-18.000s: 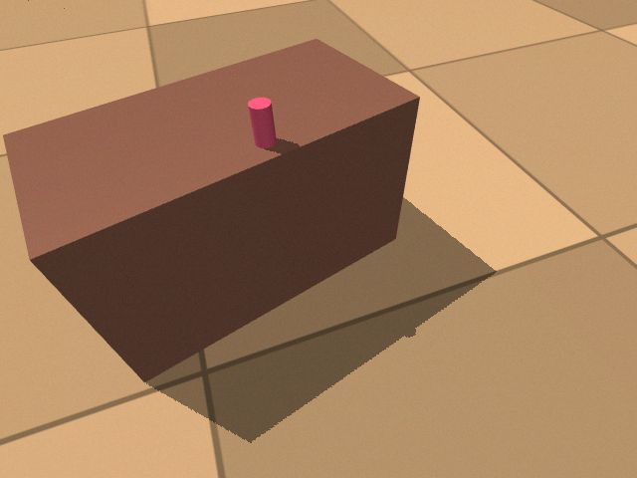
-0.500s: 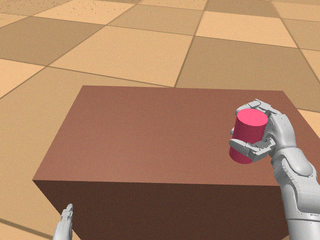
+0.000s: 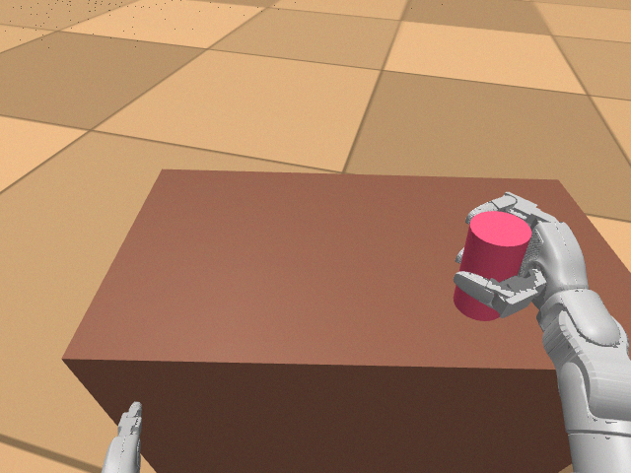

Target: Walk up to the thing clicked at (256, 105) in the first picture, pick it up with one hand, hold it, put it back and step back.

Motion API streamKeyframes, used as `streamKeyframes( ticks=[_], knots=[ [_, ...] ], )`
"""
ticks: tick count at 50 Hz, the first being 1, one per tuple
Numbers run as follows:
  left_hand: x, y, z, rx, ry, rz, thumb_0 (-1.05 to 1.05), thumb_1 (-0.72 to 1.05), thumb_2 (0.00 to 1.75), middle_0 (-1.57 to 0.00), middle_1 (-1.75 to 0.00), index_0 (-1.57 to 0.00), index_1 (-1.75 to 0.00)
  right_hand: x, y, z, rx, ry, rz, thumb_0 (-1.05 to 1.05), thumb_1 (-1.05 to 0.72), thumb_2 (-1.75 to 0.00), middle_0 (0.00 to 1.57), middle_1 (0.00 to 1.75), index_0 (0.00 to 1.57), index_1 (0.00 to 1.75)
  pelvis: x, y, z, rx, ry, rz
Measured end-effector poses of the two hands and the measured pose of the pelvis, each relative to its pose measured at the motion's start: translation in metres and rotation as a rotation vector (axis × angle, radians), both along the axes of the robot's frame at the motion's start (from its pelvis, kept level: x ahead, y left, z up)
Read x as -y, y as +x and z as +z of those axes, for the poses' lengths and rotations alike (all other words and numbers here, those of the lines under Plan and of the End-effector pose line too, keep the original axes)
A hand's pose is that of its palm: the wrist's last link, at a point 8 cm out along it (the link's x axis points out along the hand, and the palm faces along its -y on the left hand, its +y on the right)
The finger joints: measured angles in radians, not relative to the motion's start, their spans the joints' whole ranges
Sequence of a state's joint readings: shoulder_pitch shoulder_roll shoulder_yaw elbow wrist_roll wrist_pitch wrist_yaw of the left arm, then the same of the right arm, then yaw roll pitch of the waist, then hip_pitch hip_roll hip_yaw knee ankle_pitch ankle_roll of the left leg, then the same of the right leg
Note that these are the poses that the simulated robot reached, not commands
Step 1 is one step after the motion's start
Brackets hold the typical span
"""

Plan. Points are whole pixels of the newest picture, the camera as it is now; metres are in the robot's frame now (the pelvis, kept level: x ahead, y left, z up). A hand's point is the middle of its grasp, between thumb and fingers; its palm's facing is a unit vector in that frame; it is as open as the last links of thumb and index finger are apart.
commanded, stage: hold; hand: right
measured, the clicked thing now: (488, 268) +0.31 -0.16 +0.16
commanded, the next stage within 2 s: crouch in 0.12 s
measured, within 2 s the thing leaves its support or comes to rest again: neither
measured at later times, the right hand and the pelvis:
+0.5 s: hand (478, 269) +0.33 -0.16 +0.14, palm faces -0.03 +1.00 +0.00, open 9.4 cm; pelvis +0.00 +0.00 +0.00, yaw +0 degrees
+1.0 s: hand (456, 273) +0.38 -0.16 +0.07, palm faces -0.05 +1.00 +0.03, open 9.4 cm; pelvis -0.01 -0.01 -0.01, yaw +2 degrees
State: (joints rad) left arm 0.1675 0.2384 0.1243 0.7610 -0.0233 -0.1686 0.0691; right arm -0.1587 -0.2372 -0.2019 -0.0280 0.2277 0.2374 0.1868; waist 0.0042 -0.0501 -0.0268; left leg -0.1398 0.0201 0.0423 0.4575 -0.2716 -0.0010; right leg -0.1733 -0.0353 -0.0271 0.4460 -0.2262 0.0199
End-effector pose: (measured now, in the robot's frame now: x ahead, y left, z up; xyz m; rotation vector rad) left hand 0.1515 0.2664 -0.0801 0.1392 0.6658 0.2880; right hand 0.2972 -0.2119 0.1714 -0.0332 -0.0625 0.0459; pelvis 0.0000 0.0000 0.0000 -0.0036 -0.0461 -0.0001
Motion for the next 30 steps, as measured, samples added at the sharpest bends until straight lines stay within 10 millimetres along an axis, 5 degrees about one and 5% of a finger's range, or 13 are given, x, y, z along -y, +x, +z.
streamKeyframes(
  ticks=[18, 30],
  knots=[
    [0.008, -0.003, -0.005, -0.025, -0.02, -0.021, -0.01, -0.52, 0.07, -0.04, -0.04, -0.04, -0.05, -0.002, 0.0, -0.007, -0.02, 0.012, 0.002, 0.0, 0.4, -1.1, 0.89, 1.21, 0.8, 1.14, -0.001, -0.002, 0.0, -0.001, 0.0, 0.001],
    [0.012, -0.014, -0.003, -0.018, -0.007, -0.024, -0.01, -0.53, 0.07, -0.05, -0.04, -0.05, -0.05, 0.003, 0.027, -0.051, -0.106, 0.043, -0.03, 0.0, 0.4, -1.11, 0.89, 1.21, 0.8, 1.14, -0.001, -0.008, -0.002, -0.032, -0.002, 0.006]
  ],
)
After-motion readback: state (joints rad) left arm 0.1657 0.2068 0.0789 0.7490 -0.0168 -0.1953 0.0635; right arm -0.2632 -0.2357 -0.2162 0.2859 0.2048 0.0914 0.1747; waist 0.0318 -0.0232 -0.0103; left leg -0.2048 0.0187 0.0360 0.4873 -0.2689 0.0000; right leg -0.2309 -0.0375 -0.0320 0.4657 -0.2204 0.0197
